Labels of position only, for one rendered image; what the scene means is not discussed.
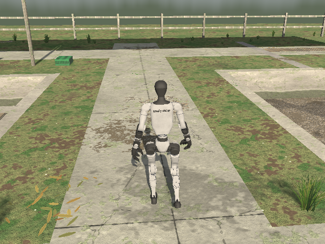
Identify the right robot upper arm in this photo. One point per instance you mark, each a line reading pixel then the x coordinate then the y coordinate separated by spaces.
pixel 180 115

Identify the left robot hand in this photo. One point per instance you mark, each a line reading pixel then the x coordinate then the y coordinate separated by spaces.
pixel 134 153

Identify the right robot hand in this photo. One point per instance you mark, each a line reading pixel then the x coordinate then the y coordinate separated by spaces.
pixel 186 142

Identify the robot left shin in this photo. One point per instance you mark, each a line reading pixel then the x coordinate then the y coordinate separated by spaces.
pixel 152 181

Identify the right robot thigh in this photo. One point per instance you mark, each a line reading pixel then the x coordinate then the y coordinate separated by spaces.
pixel 174 153

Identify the right robot forearm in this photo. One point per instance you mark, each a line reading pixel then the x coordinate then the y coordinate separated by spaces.
pixel 186 133

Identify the left robot upper arm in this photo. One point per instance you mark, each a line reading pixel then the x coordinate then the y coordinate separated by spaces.
pixel 143 116

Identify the left robot forearm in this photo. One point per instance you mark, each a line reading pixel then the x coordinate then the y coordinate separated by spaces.
pixel 137 138

